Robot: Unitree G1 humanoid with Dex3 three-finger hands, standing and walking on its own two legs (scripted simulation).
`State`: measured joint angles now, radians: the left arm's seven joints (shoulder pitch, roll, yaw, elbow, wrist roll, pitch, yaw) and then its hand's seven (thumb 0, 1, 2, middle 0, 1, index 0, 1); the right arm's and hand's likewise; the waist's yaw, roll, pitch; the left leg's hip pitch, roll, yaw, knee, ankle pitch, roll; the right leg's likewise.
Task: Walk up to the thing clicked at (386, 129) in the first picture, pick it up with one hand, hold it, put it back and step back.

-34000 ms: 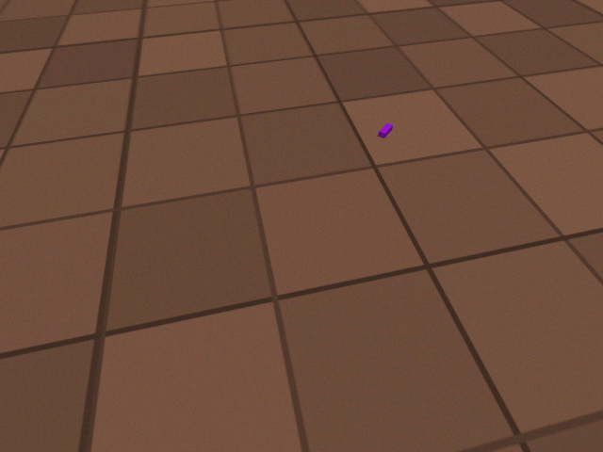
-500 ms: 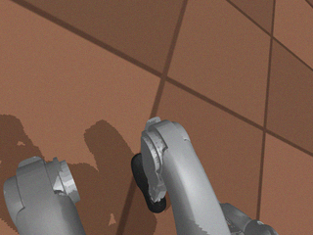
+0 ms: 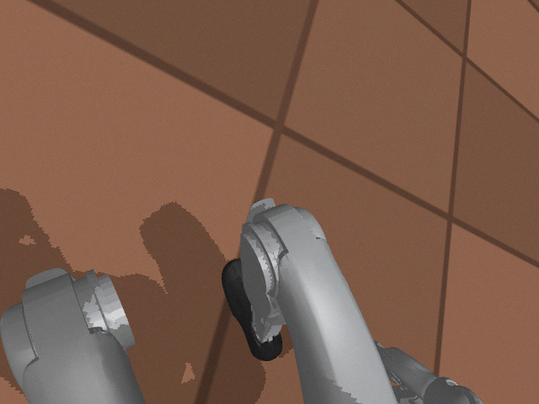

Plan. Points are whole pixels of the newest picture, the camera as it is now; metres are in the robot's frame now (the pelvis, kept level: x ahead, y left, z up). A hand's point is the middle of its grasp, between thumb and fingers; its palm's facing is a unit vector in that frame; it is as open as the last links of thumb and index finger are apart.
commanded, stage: open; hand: left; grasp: from above
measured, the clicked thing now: out of the picture +0.43 +0.32 -0.29
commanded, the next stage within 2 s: withdraw in 0.26 s
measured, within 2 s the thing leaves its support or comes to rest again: neither
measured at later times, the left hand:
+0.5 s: hand out of the picture +0.43 +0.31 -0.25, palm faces -0.43 -0.14 -0.89, open 12.6 cm
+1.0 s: hand out of the picture +0.42 +0.32 -0.07, palm faces -0.47 -0.09 -0.88, open 12.5 cm
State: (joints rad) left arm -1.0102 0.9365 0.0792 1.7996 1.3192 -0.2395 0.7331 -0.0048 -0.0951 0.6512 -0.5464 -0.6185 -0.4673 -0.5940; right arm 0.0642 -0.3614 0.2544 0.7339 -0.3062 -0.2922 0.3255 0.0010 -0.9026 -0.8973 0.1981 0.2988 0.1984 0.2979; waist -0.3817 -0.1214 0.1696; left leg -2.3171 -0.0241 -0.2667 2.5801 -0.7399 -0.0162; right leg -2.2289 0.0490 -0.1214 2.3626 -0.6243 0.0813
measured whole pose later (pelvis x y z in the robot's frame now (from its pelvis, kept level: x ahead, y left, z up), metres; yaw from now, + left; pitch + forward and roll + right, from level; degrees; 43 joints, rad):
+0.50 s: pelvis +0.00 +0.00 +0.00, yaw +0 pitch +26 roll -15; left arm -1.01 0.96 0.13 1.76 1.32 -0.25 0.70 0.00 -0.24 0.78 -0.32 -0.75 -0.32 -0.76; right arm 0.09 -0.35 0.26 0.71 -0.30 -0.29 0.33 0.00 -0.90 -0.90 0.20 0.30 0.20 0.30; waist -0.38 -0.12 0.18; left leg -2.32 -0.03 -0.27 2.58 -0.74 -0.01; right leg -2.22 0.04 -0.12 2.36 -0.63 0.08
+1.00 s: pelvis +0.00 -0.01 +0.06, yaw +7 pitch +33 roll -8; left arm -0.95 0.66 -0.03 1.37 1.16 -0.11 0.25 0.00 -0.25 0.81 -0.33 -0.74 -0.32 -0.76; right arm 0.13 -0.31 0.05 0.70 -0.10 -0.06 0.23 0.00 -0.91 -0.90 0.20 0.30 0.20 0.30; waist -0.22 0.05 -0.10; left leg -2.22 -0.03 -0.13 2.32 -0.68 -0.01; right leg -2.17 0.00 -0.03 2.21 -0.63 0.06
